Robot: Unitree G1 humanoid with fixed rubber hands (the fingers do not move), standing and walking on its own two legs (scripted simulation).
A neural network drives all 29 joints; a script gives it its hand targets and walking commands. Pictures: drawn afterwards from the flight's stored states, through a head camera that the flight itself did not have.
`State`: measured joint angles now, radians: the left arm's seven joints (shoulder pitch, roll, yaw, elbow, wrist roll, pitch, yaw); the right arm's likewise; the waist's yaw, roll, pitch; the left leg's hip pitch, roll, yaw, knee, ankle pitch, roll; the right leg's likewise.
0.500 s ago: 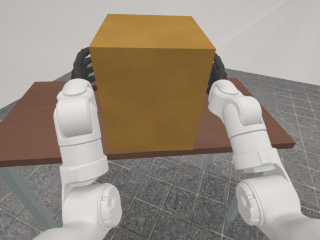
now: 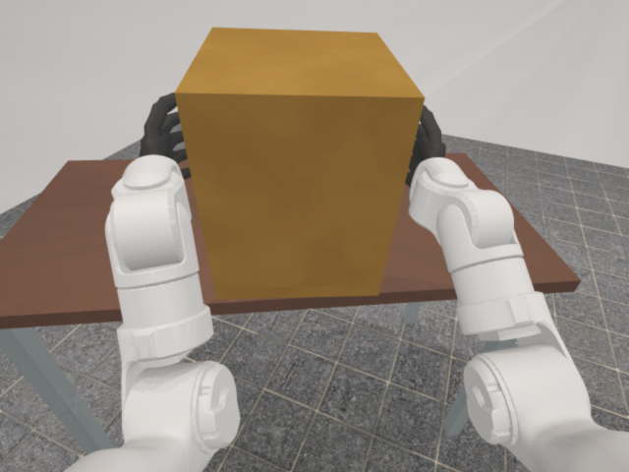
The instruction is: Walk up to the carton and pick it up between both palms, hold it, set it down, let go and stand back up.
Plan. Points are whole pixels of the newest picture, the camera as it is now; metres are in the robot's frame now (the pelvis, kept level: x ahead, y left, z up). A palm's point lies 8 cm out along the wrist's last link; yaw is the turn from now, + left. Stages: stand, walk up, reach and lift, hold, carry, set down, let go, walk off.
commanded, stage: hold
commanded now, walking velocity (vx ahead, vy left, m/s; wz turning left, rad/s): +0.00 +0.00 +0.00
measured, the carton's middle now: (297, 164) +0.40 +0.01 +0.25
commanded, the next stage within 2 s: none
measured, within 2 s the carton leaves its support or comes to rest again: neither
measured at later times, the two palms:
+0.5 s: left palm (170, 168) +0.36 +0.15 +0.27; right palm (426, 165) +0.37 -0.14 +0.26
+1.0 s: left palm (165, 167) +0.36 +0.16 +0.27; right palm (422, 162) +0.37 -0.13 +0.27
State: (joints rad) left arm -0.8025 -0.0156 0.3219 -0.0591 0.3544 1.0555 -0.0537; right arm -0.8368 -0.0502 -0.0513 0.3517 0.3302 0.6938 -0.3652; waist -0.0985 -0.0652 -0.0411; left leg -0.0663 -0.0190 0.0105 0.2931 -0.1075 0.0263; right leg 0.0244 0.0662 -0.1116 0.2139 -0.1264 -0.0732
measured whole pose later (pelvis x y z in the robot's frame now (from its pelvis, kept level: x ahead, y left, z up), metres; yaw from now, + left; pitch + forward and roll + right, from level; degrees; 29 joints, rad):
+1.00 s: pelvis +0.00 +0.01 +0.00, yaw +0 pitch -5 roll -1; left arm -0.81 -0.02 0.31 0.00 0.31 1.02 0.01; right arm -0.90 -0.10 -0.05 0.46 0.34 0.67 -0.33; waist -0.09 -0.04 -0.06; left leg -0.10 -0.02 0.01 0.31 -0.11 0.04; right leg 0.00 0.06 -0.11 0.21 -0.12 -0.06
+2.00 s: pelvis +0.00 +0.01 +0.00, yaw +0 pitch -7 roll -1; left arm -0.84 -0.02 0.32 0.00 0.35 1.03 -0.03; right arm -0.88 -0.06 -0.08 0.42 0.31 0.68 -0.35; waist -0.09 -0.06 -0.05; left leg -0.07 -0.02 0.01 0.30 -0.11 0.03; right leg 0.02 0.06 -0.11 0.21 -0.12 -0.07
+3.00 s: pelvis +0.00 +0.00 +0.00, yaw +0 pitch -7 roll +0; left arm -0.81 -0.02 0.33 -0.04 0.36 1.05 -0.06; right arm -0.84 -0.04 -0.06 0.37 0.32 0.69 -0.38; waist -0.10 -0.07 -0.05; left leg -0.07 -0.02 0.01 0.29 -0.11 0.02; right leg 0.02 0.07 -0.11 0.22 -0.13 -0.07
